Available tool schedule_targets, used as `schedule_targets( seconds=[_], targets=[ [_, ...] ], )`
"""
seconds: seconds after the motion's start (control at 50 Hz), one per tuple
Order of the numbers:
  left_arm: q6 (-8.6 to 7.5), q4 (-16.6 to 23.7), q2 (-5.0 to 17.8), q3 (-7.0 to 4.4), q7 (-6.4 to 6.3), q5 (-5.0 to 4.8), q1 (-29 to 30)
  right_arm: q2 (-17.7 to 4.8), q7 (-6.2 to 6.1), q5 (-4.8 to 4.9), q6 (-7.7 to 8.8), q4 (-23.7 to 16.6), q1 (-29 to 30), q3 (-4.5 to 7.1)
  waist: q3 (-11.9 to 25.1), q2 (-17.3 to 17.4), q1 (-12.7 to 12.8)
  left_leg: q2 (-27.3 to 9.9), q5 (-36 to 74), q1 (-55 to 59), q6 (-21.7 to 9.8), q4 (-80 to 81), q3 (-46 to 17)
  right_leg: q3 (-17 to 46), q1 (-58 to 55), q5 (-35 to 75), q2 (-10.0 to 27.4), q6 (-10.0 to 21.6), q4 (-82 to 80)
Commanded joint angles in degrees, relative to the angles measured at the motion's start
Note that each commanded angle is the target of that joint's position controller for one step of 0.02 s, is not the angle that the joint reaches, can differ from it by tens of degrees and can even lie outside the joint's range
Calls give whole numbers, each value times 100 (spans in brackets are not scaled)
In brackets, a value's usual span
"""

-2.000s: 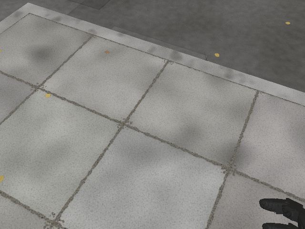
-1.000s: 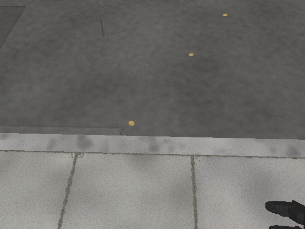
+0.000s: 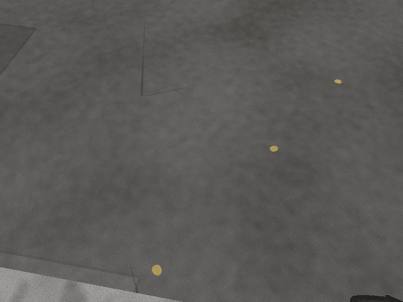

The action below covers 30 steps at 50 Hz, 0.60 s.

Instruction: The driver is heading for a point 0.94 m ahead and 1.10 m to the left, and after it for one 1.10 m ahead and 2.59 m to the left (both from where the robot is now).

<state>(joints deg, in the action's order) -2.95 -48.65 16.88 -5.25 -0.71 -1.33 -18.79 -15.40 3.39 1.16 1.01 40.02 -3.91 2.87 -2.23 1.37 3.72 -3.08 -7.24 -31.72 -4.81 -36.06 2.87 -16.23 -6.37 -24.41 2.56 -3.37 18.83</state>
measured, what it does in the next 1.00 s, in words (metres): walks ahead, turning left: left foot, then right foot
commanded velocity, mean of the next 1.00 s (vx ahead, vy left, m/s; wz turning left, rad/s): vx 0.50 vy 0.00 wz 0.59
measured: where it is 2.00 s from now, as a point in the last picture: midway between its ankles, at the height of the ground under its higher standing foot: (85, 178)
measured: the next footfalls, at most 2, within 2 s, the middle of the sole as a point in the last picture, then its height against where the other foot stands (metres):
left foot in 0.02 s outside the picture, level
right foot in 0.50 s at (234, 294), level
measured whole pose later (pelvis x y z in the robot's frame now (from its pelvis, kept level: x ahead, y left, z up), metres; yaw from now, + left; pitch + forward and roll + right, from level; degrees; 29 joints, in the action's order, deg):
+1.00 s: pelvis +0.52 +0.13 +0.00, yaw +36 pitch +2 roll -2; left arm -3.2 -49.1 18.2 -4.6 -0.2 -1.5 -18.6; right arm -15.8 3.1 1.2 0.9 33.5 -3.9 3.1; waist -3.0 1.2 5.0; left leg -2.6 -6.6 -32.7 -4.3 -35.5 2.2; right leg -14.0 -6.1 -23.8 2.1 -2.8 17.5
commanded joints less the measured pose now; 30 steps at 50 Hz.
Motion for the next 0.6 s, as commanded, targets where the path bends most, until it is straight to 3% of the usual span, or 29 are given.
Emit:
schedule_targets(
  seconds=[0.02, 0.04, 0.06, 0.08, 0.1, 0.12, 0.14, 0.16, 0.2, 0.24, 0.3, 0.34, 0.4, 0.46, 0.48, 0.5, 0.52, 0.54, 0.56, 0.58, 0.6],
  targets=[
    [17, 423, 1032, -192, -71, -7, 300, -1326, -122, 38, -26, 130, -1958, 603, 1070, -196, -1343, 536, -49, 3105, -558, 342, -10, 180, 1434, 5139, 1002, 526, 3016],
    [-94, 746, 197, 72, -15, 267, -207, -2074, -205, 105, -22, 149, -1978, 743, 1405, 1493, -743, -1002, -753, 5027, -1572, 763, -3087, 385, 4125, 38, -31, 79, 5227],
    [-325, 824, 376, 115, 43, 109, 176, -1786, -165, 39, 92, -116, -2043, 610, 2383, 981, -973, -1613, -1795, 5533, -2044, 1847, -5203, 1921, 4884, -1077, -482, 106, 6096],
    [-460, 992, 769, 17, 95, -134, 823, -1374, -134, -21, 192, -73, -1897, 490, 1667, 516, -1138, -1517, -1494, 5162, -1684, 2071, -4526, 2150, 5415, -573, -179, 271, 6096],
    [-537, 1038, 698, 52, 78, -117, 963, -1216, -141, -10, 252, -77, -1643, 444, 1155, 243, -947, -1292, -1063, 4433, -1490, 2016, -3834, 2131, 5353, -85, 65, 390, 5661],
    [-554, 961, 705, 33, 30, 45, 956, -993, -156, -3, 264, -132, -1228, 377, 778, -23, -687, -1064, -399, 3619, -1319, 2001, -3229, 2133, 4996, 241, 271, 382, 5135],
    [-509, 915, 775, -16, 17, 135, 847, -830, -187, -69, 276, -231, -961, 315, 673, 93, -466, -896, 182, 3032, -1250, 2079, -2839, 2187, 4524, 472, 399, 365, 4789],
    [-437, 898, 777, -34, 31, 165, 783, -796, -207, -106, 273, -304, -845, 299, 608, 136, -357, -795, 469, 2694, -1243, 2200, -2685, 2182, 4253, 586, 419, 319, 4596],
    [-321, 907, 611, -7, 36, 211, 772, -885, -264, -72, 293, -299, -891, 322, 505, 53, -289, -694, 997, 2264, -1271, 2321, -2343, 2055, 4091, 780, 373, 159, 4099],
    [-261, 1023, 459, 49, 30, 226, 1120, -1036, -345, -47, 293, -234, -1061, 364, 319, 29, -369, -539, 1155, 1991, -1197, 2387, -2033, 1970, 4152, 1367, 272, -3, 3384],
    [-277, 1174, 296, 128, 78, 199, 1757, -1061, -418, -11, 246, -159, -1268, 375, 164, 222, -614, -213, 637, 1725, -893, 2339, -1732, 1937, 3840, 2564, 19, -77, 2057],
    [-311, 1268, 289, 148, 131, 143, 2116, -1085, -436, 5, 215, -89, -1462, 386, 115, 289, -767, -204, 298, 1658, -787, 2289, -1814, 1906, 3556, 2985, -148, -75, 1504],
    [-377, 1371, 450, 105, 202, 89, 2349, -1038, -450, 41, 166, 12, -1704, 383, 111, 343, -827, -379, 41, 2083, -726, 1906, -2248, 2079, 3481, 2855, -225, 24, 1058],
    [-461, 1326, 638, 20, 236, 73, 2076, -1029, -478, 21, 110, 5, -1668, 398, 178, 573, -623, -519, 248, 2462, -608, 1378, -2699, 2101, 3113, 2148, -260, 243, 840],
    [-488, 1209, 703, -34, 214, 81, 1659, -949, -475, 18, 93, -29, -1576, 374, 319, 616, -386, -391, 477, 2412, -505, 1065, -2687, 1990, 2549, 2134, -291, 373, 622],
    [-518, 1092, 887, -122, 175, 152, 1040, -718, -454, -13, 103, -91, -1536, 289, 808, 497, -80, -87, 651, 2156, -320, 224, -2447, 2161, 1469, 2114, -1, 607, 621],
    [-507, 1011, 1211, -198, 124, 210, 150, -389, -444, -127, 114, -209, -1643, 162, 1668, -258, 210, 340, -500, 1360, -80, -1435, -1889, 3212, -63, 1764, 1027, 940, 717],
    [-424, 794, 1532, -274, 176, 242, -170, -231, -442, 101, 163, -379, -2414, 102, 2122, -2287, -208, 926, -2809, -656, 239, -3079, -1340, 5979, -1460, 212, 2125, 1810, 27],
    [-399, 921, 927, -142, 200, 116, 63, -866, -465, 151, 153, -188, -2272, 211, 1550, -1436, -71, 430, -2500, -1262, 325, -3732, -1482, 6035, -1095, -923, 2074, 1664, -215],
    [-357, 962, 629, -59, 167, 103, 293, -1119, -456, 95, 124, -263, -1647, 288, 878, -913, 69, 261, -1955, -1370, 364, -3825, -1307, 5054, -420, -598, 1827, 1424, -264],
    [-324, 977, 560, -13, 158, 158, 546, -1047, -461, 35, 100, -305, -1389, 290, 540, -520, -33, 70, -1557, -1161, 406, -3719, -1157, 4347, 227, 220, 1590, 1316, -350]
  ],
)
